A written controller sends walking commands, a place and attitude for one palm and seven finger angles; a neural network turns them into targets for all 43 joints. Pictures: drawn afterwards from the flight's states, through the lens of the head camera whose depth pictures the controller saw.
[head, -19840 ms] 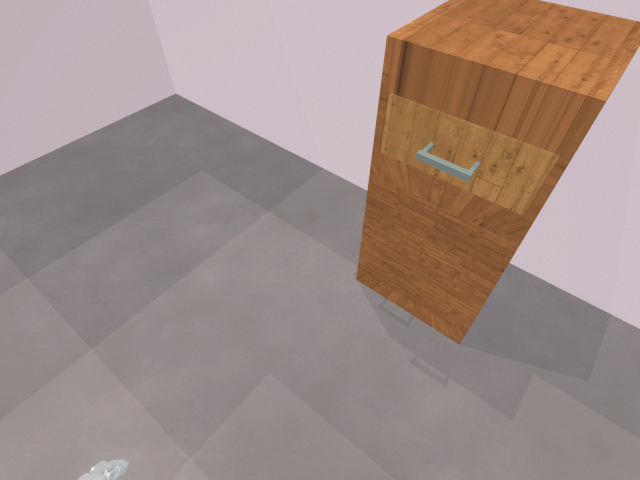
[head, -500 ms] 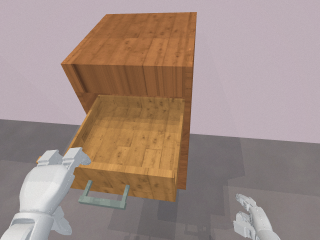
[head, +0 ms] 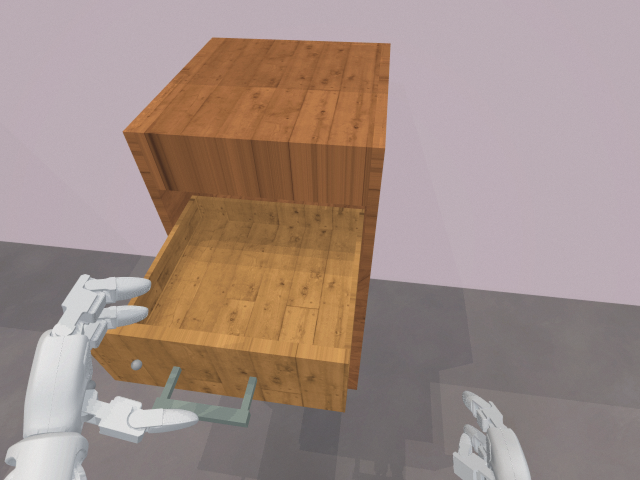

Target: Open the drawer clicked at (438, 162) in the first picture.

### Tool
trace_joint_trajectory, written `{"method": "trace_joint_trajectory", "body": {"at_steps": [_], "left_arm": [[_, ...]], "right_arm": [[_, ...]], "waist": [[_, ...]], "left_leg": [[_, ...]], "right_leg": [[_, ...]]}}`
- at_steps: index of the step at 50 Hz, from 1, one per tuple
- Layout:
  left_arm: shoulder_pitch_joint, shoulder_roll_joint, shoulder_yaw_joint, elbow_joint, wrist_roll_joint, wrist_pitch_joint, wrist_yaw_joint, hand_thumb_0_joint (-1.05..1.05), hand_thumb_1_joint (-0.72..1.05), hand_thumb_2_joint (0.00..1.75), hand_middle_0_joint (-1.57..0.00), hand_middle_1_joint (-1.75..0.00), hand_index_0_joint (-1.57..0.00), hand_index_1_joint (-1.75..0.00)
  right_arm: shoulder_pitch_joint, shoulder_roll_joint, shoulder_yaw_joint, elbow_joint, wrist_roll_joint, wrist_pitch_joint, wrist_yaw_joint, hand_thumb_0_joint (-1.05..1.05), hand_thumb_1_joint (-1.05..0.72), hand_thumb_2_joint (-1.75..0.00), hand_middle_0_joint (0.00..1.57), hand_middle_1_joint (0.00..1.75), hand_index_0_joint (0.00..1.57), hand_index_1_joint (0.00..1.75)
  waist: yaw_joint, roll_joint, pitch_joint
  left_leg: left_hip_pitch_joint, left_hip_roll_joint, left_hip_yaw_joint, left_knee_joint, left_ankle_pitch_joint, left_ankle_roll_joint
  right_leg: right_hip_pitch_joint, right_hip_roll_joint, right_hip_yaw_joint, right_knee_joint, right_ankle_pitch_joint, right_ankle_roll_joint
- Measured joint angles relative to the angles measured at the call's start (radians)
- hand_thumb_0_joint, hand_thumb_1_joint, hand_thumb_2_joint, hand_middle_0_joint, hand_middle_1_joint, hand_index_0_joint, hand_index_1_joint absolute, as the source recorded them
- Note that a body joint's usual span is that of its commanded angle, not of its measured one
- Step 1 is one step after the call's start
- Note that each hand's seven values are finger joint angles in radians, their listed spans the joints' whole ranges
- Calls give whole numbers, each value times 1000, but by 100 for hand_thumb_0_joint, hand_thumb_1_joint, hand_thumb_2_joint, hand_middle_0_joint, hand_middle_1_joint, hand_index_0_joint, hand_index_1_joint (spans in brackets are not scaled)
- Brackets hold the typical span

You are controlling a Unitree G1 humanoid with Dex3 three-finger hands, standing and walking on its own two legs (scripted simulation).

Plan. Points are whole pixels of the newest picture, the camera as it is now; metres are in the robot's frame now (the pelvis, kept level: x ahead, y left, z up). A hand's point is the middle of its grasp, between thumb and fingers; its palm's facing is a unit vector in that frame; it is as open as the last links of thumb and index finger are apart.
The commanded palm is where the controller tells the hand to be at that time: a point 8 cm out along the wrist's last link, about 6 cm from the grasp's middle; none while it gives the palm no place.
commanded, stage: draw the hand back to the body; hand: left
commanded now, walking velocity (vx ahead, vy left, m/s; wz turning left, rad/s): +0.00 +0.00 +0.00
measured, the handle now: (207, 396) +0.24 +0.20 -0.07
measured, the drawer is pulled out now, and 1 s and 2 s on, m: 0.30 0.30 0.30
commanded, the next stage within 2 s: step back with the hand held close in 0.78 s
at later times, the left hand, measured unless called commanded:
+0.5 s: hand (95, 361) +0.18 +0.22 +0.16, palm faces +0.40 -0.82 -0.42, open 9.3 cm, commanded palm +0.13 +0.27 +0.18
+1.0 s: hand (96, 358) +0.18 +0.22 +0.17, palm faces +0.38 -0.80 -0.46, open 7.4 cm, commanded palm +0.11 +0.26 +0.18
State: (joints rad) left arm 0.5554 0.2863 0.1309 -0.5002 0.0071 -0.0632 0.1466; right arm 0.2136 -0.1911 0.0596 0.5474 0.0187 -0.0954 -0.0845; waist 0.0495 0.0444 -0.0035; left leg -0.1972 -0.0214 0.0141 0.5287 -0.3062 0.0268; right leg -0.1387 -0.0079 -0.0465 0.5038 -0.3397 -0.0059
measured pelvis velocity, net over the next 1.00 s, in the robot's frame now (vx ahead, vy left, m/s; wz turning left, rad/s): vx -0.01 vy -0.03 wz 0.03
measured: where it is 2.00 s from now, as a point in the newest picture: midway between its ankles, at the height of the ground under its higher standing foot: outside the picture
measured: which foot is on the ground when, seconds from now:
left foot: down 0.00-1.00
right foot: down 0.00-1.00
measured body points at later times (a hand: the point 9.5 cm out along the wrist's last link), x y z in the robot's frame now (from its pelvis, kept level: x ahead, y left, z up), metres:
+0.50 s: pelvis +0.00 -0.02 +0.01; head -0.01 -0.04 +0.46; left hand +0.15 +0.26 +0.18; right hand +0.21 -0.23 -0.07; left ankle -0.01 +0.10 -0.73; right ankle -0.04 -0.11 -0.73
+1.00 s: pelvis -0.01 -0.03 +0.01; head +0.00 -0.05 +0.46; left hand +0.15 +0.26 +0.19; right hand +0.19 -0.24 -0.08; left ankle -0.01 +0.10 -0.73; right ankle -0.04 -0.11 -0.73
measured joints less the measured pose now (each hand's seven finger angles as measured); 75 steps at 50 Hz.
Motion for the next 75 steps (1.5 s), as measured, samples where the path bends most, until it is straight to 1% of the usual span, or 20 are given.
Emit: {"method": "trace_joint_trajectory", "body": {"at_steps": [3, 9, 17, 27, 33, 37, 45, 46, 51, 56, 60, 63, 67, 71, 75], "left_arm": [[-1, 9, 20, -15, -30, -13, -4, -1, -28, 39, -30, -107, -29, -107], [8, 35, 76, -17, -54, -25, -20, -1, -9, 48, -29, -94, -28, -94], [31, 43, 109, -11, -64, -25, -28, 0, 18, 59, -27, -77, -26, -77], [11, 45, 150, 18, -76, -24, -26, 0, 53, 74, -24, -54, -23, -54], [2, 34, 142, 31, -80, -24, -27, 1, 73, 83, -23, -41, -22, -42], [2, 35, 136, 35, -80, -25, -30, 1, 81, 86, -22, -36, -21, -36], [6, 39, 141, 39, -80, -27, -30, 1, 88, 89, -22, -32, -21, -32], [3, 42, 147, 36, -80, -28, -34, 1, 88, 89, -22, -31, -21, -31], [6, 70, 208, 5, -66, -87, -43, 1, 89, 90, -22, -31, -21, -31], [73, 82, 206, -51, -63, -102, -47, 1, 89, 90, -21, -31, -21, -31], [115, 109, 208, -87, -64, -97, -44, 1, 89, 90, -22, -31, -21, -31], [126, 130, 223, -106, -67, -96, -35, 1, 89, 90, -22, -31, -21, -31], [122, 145, 242, -128, -69, -99, -23, 1, 89, 90, -22, -31, -21, -31], [114, 144, 252, -145, -68, -108, -14, 1, 89, 90, -22, -31, -21, -31], [108, 132, 252, -155, -66, -118, -10, 1, 89, 90, -22, -31, -21, -31]], "right_arm": [[4, 4, 4, 27, -3, -21, 7, 1, -90, -90, 20, 30, 20, 30], [-13, -6, -13, 53, -3, -28, 19, 1, -90, -90, 20, 30, 20, 30], [-37, -28, -40, 63, 0, -16, 13, 1, -90, -90, 20, 30, 20, 30], [-58, -29, -46, 62, 4, -1, 4, 1, -90, -90, 20, 30, 20, 30], [-60, -26, -43, 59, 4, 2, 5, 1, -90, -90, 20, 30, 20, 30], [-57, -24, -42, 62, 3, 2, 4, 1, -90, -90, 20, 30, 20, 30], [-50, -25, -47, 72, 3, 6, 2, 1, -90, -90, 20, 30, 20, 30], [-47, -27, -47, 64, 5, 12, 3, 1, -90, -90, 20, 30, 20, 30], [-58, -36, -52, 31, 5, 56, 15, 1, -90, -90, 20, 30, 20, 30], [-71, -48, -71, 10, 8, 95, 15, 1, -90, -90, 20, 30, 20, 30], [-73, -46, -85, 2, 11, 114, 6, 1, -90, -90, 20, 30, 20, 30], [-72, -39, -87, -3, 13, 118, 2, 1, -90, -90, 20, 30, 20, 30], [-73, -25, -79, -8, 11, 108, 1, 1, -90, -90, 20, 30, 20, 30], [-76, -9, -63, -14, 7, 87, 6, 1, -90, -90, 20, 30, 20, 30], [-78, 2, -49, -17, 7, 68, 12, 1, -90, -90, 20, 30, 20, 30]], "waist": [[-5, -5, 0], [-10, 6, 7], [0, 21, 6], [12, 28, 7], [13, 29, 14], [11, 30, 18], [8, 33, 22], [5, 35, 20], [-27, 25, 33], [-47, 7, 47], [-55, -11, 54], [-55, -23, 56], [-50, -41, 55], [-44, -54, 53], [-40, -51, 51]], "left_leg": [[20, 3, -3, -19, 6, -3], [34, 7, -4, -50, 23, -7], [43, 10, -9, -80, 40, -12], [62, 19, -19, -94, 51, -24], [68, 24, -21, -102, 57, -29], [70, 27, -22, -105, 60, -32], [74, 31, -21, -109, 62, -35], [64, 32, -24, -102, 61, -34], [-18, 36, -44, -59, 59, -33], [-70, 24, -35, -50, 72, -23], [-100, 14, -30, -39, 79, -13], [-120, 8, -29, -28, 84, -7], [-146, 1, -26, -17, 95, 0], [-175, -3, -23, 0, 104, 4], [-207, 3, -28, 32, 105, 2]], "right_leg": [[24, 4, -3, -26, 10, -2], [40, 9, -3, -63, 30, -5], [48, 13, -8, -90, 45, -11], [70, 23, -17, -105, 52, -22], [75, 27, -20, -109, 56, -28], [77, 31, -21, -113, 59, -31], [80, 34, -19, -117, 62, -34], [76, 36, -23, -119, 63, -34], [14, 41, -43, -110, 74, -33], [-48, 27, -35, -79, 77, -22], [-83, 16, -32, -57, 78, -12], [-106, 9, -32, -41, 81, -7], [-137, 1, -30, -18, 86, -1], [-174, -5, -28, 16, 87, 1], [-198, 1, -34, 35, 93, -2]]}}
